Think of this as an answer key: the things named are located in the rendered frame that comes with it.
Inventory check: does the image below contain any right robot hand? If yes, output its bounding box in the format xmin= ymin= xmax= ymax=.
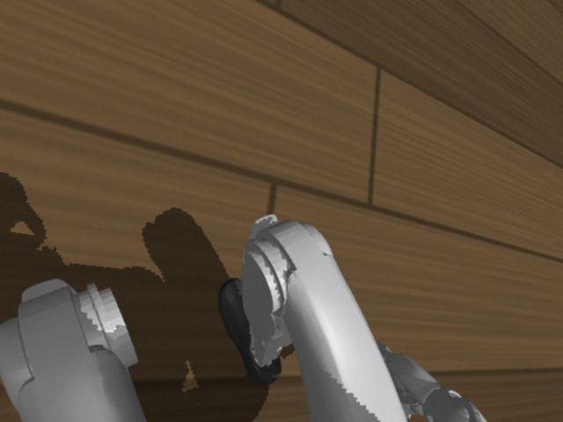
xmin=377 ymin=342 xmax=442 ymax=418

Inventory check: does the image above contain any right robot arm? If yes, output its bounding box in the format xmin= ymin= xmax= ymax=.
xmin=422 ymin=388 xmax=487 ymax=422

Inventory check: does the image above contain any right robot foot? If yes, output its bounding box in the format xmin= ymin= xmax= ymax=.
xmin=217 ymin=279 xmax=282 ymax=385

